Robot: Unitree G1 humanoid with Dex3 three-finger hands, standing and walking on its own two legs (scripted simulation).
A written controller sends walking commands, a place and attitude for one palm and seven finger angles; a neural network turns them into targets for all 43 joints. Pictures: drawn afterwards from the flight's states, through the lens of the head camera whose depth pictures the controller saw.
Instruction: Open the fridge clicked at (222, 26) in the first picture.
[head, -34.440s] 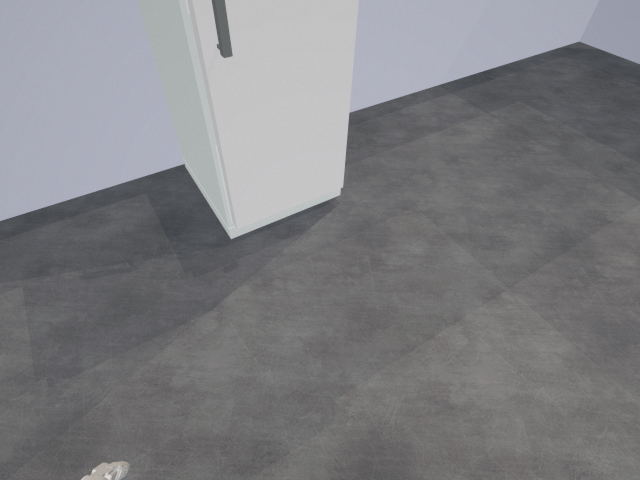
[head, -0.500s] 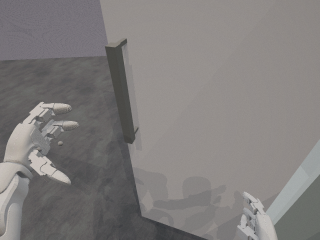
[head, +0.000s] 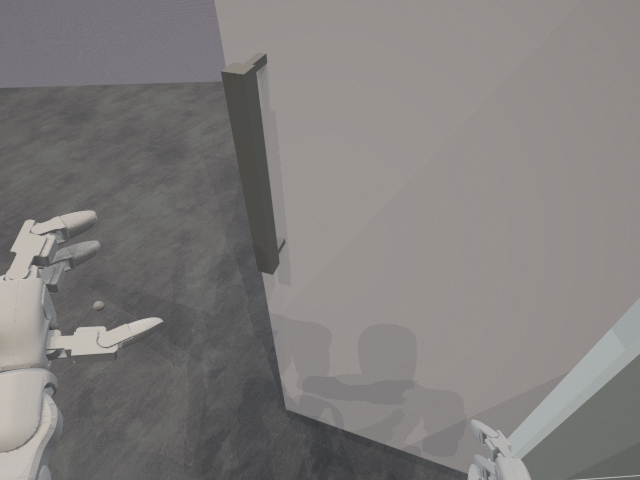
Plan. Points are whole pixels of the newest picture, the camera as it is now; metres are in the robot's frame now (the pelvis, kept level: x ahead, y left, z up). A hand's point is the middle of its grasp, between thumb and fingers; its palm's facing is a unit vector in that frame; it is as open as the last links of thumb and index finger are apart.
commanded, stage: draw the hand back to the body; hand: left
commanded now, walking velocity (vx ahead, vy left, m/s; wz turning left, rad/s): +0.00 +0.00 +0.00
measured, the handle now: (264, 179) +0.42 +0.14 +0.18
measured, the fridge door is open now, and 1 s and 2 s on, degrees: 68 68 68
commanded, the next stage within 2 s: step back with the hand held close in 0.74 s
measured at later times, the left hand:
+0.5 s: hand (82, 321) +0.20 +0.26 +0.17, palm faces +0.49 -0.78 -0.39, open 7.8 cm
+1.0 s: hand (91, 307) +0.21 +0.26 +0.17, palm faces +0.46 -0.78 -0.41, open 7.4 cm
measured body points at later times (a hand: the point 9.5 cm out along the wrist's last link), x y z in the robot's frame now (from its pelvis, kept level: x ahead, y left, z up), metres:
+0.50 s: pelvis +0.02 -0.01 +0.00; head -0.01 -0.02 +0.45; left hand +0.17 +0.30 +0.19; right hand +0.22 -0.22 -0.07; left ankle +0.01 +0.11 -0.73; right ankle +0.00 -0.13 -0.73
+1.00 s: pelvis +0.01 -0.01 +0.00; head +0.00 -0.02 +0.45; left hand +0.18 +0.30 +0.19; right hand +0.19 -0.24 -0.08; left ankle +0.01 +0.11 -0.73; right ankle +0.00 -0.13 -0.73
